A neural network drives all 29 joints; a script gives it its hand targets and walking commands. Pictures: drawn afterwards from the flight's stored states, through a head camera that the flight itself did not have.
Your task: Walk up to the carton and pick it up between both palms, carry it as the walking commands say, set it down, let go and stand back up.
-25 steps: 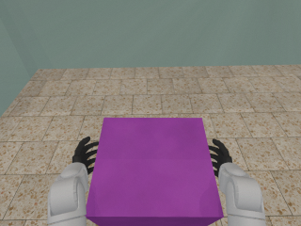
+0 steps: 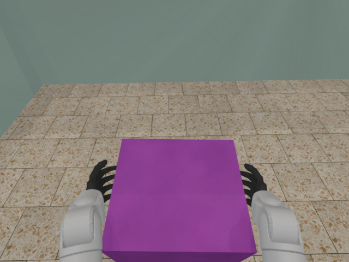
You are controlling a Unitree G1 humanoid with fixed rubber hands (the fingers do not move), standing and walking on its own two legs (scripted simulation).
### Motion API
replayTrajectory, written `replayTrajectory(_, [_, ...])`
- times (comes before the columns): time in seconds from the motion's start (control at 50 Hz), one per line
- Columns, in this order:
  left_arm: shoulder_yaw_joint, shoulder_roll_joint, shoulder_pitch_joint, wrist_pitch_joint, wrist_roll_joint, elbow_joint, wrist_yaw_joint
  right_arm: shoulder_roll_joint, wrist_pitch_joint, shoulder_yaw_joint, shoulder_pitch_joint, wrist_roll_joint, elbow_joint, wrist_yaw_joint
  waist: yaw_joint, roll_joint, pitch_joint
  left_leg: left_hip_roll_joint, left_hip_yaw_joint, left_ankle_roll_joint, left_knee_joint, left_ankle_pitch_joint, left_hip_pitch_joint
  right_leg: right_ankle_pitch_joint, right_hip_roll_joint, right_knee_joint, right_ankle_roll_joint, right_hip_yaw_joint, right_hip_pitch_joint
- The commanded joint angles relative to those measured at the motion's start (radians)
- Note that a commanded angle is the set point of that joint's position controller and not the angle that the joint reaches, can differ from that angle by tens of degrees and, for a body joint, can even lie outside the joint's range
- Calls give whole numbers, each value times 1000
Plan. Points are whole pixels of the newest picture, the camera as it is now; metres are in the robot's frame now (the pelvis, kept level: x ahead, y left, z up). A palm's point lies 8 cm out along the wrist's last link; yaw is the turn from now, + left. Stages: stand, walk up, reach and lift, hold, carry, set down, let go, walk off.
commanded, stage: hold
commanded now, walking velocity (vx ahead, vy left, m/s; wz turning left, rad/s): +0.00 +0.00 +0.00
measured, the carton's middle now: (176, 206) +0.28 +0.00 -0.03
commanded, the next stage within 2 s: set down in 0.96 s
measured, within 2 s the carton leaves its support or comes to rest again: neither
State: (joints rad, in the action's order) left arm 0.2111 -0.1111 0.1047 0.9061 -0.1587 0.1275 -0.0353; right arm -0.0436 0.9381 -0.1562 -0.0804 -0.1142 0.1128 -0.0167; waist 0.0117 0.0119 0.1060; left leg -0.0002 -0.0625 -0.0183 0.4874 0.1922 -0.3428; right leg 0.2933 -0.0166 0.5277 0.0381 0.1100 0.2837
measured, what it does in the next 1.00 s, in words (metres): stands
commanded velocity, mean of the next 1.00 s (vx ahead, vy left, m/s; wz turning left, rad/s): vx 0.00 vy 0.00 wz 0.00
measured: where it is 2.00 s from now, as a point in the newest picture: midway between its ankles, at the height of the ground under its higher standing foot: outside the picture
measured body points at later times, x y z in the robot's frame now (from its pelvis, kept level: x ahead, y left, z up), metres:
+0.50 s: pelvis -0.01 +0.02 +0.01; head -0.07 +0.03 +0.46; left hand +0.31 +0.18 +0.08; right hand +0.28 -0.17 +0.04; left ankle +0.04 +0.12 -0.74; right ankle -0.01 -0.09 -0.74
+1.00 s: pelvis +0.01 +0.02 +0.01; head -0.05 +0.02 +0.46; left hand +0.30 +0.18 +0.06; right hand +0.28 -0.17 +0.03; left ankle +0.04 +0.13 -0.74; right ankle -0.01 -0.09 -0.74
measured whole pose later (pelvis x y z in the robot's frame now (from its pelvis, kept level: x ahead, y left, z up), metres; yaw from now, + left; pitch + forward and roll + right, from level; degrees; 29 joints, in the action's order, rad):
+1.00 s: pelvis +0.01 +0.02 +0.01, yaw -8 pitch -6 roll +0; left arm 0.31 -0.14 0.18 0.71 -0.26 -0.15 -0.04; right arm -0.04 0.72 -0.16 -0.19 -0.21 -0.29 0.02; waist 0.07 0.01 0.03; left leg -0.03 0.03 -0.02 0.29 0.15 -0.03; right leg 0.18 0.04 0.30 0.02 -0.08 0.01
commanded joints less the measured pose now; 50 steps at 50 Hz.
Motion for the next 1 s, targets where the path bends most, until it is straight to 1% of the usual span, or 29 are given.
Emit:
replayTrajectory(0.0, [-383,-559,294,-76,100,-379,-158,-661,-122,368,-461,122,-319,203,32,-71,-2,-63,91,-20,-109,-108,269,-180,44,-187,-2,-237,9])
replayTrajectory(0.02, [-436,-558,308,-159,121,-252,-160,-656,-209,435,-438,92,-195,200,23,-102,19,-67,106,-26,-97,-109,306,-154,57,-187,-7,-246,-65])
replayTrajectory(0.04, [-495,-606,348,-197,158,-147,-170,-721,-248,510,-466,131,-104,203,43,-96,125,-72,107,-22,-92,-180,324,-239,52,-170,-11,-256,-130])
replayTrajectory(0.06, [-548,-646,365,-216,183,-99,-177,-786,-277,575,-515,174,-43,210,53,-82,217,-74,110,-14,-92,-278,371,-423,41,-149,-15,-273,-181])
replayTrajectory(0.08, [-605,-697,435,-231,220,-30,-195,-842,-296,631,-588,212,18,219,62,-54,304,-77,121,-1,-88,-356,401,-518,45,-140,-12,-275,-247])
replayTrajectory(0.1, [-627,-702,468,-239,225,13,-198,-874,-311,675,-651,242,51,224,84,-27,357,-74,132,3,-94,-436,411,-634,44,-134,-18,-283,-293])
replayTrajectory(0.12, [-648,-699,482,-237,234,30,-206,-895,-313,695,-641,245,36,223,89,-28,333,-82,132,21,-106,-435,390,-680,48,-147,-23,-284,-335])
replayTrajectory(0.18, [-559,-627,448,-221,193,-78,-224,-848,-301,652,-608,199,-94,228,139,-41,202,-75,116,17,-164,-276,290,-469,47,-205,-17,-273,-342])
replayTrajectory(0.2, [-531,-638,459,-208,180,-142,-229,-845,-295,621,-619,184,-138,236,128,-12,143,-78,99,14,-179,-198,298,-370,42,-227,-16,-273,-295])
replayTrajectory(0.22, [-525,-652,485,-203,181,-174,-239,-846,-291,600,-638,171,-172,243,114,-19,102,-70,107,4,-191,-153,297,-251,51,-248,-14,-262,-255])
replayTrajectory(0.26, [-515,-701,551,-194,173,-243,-252,-857,-287,539,-655,142,-261,265,65,-3,55,-69,106,1,-190,-75,352,-88,68,-280,-3,-257,-164])
replayTrajectory(0.32, [-496,-775,689,-191,168,-315,-274,-873,-302,477,-766,117,-348,306,30,24,38,-59,117,9,-184,23,368,28,70,-281,25,-235,-109])
replayTrajectory(0.4, [-458,-871,699,-192,158,-420,-286,-879,-320,462,-888,134,-326,343,34,49,106,-43,133,27,-200,3,357,-22,79,-267,21,-221,-179])
replayTrajectory(0.42, [-448,-884,692,-189,154,-450,-281,-887,-317,455,-895,129,-345,348,31,28,109,-35,143,24,-206,-7,366,-32,83,-271,19,-219,-168])
replayTrajectory(0.46, [-400,-890,619,-186,118,-487,-272,-879,-318,461,-901,136,-333,360,66,31,94,-38,137,29,-216,-63,344,-90,79,-271,15,-216,-198])
replayTrajectory(0.48, [-394,-903,597,-188,123,-499,-269,-870,-317,456,-895,135,-317,362,51,-1,100,-34,140,30,-219,-102,359,-119,88,-276,15,-206,-197])
replayTrajectory(0.56, [-409,-919,540,-191,118,-444,-242,-861,-318,476,-856,149,-281,364,68,6,134,-36,139,37,-218,-213,393,-199,89,-276,20,-217,-223])
replayTrajectory(0.62, [-428,-896,528,-195,124,-376,-230,-862,-320,497,-840,168,-251,360,79,-5,134,-40,132,33,-222,-215,402,-215,88,-279,15,-220,-233])
replayTrajectory(0.66, [-465,-919,536,-195,141,-346,-227,-867,-323,509,-841,172,-219,356,73,-10,153,-41,136,34,-219,-212,404,-207,90,-278,16,-220,-231])
replayTrajectory(0.68, [-483,-928,542,-193,150,-344,-227,-863,-323,510,-835,172,-221,354,55,7,133,-40,135,39,-221,-207,396,-199,93,-277,19,-218,-224])
replayTrajectory(0.74, [-501,-917,514,-191,154,-313,-229,-867,-318,522,-786,180,-211,346,65,18,136,-50,127,39,-217,-234,400,-215,93,-285,16,-227,-236])
replayTrajectory(0.76, [-510,-903,523,-190,156,-289,-229,-858,-316,512,-773,171,-211,342,50,12,137,-46,136,40,-217,-231,417,-204,94,-286,18,-227,-216])
replayTrajectory(0.82, [-525,-906,512,-190,160,-301,-236,-851,-322,511,-773,173,-192,331,34,31,137,-50,131,37,-218,-203,419,-186,88,-287,15,-228,-216])
replayTrajectory(0.84, [-531,-902,506,-193,167,-292,-236,-863,-320,527,-768,177,-192,331,47,12,136,-47,133,36,-209,-231,413,-203,88,-283,16,-228,-229])
replayTrajectory(0.88, [-524,-899,508,-190,158,-296,-239,-860,-316,521,-760,177,-192,325,45,33,126,-54,126,36,-218,-200,398,-194,85,-290,11,-228,-234])
replayTrajectory(0.9, [-518,-883,504,-190,157,-308,-239,-869,-313,525,-754,174,-194,323,40,12,124,-53,129,30,-215,-198,397,-197,86,-286,11,-227,-238])
replayTrajectory(0.94, [-512,-884,463,-193,160,-306,-240,-874,-308,537,-739,179,-173,320,60,-26,123,-55,125,28,-209,-235,406,-216,87,-287,8,-225,-235])
replayTrajectory(0.96, [-515,-891,503,-192,173,-322,-242,-911,-313,531,-750,179,-190,323,49,-16,79,-57,161,8,-222,-267,388,-242,87,-250,8,-221,-228])
replayTrajectory(0.98, [-503,-902,489,-193,163,-335,-244,-895,-319,526,-770,171,-176,328,57,-18,116,-55,164,11,-216,-274,415,-225,88,-244,7,-220,-221])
